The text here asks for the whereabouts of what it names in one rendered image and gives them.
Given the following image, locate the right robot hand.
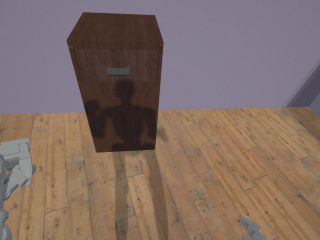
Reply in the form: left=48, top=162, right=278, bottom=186
left=239, top=216, right=267, bottom=240

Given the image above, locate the left robot hand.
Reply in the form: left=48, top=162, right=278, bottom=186
left=0, top=138, right=37, bottom=209

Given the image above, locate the cabinet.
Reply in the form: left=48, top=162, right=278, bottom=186
left=66, top=12, right=164, bottom=153

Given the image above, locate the handle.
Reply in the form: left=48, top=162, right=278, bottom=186
left=106, top=65, right=130, bottom=75

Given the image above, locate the drawer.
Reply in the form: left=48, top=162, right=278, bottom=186
left=74, top=48, right=158, bottom=82

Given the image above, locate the robot left forearm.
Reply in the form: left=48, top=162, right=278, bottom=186
left=0, top=209, right=12, bottom=240

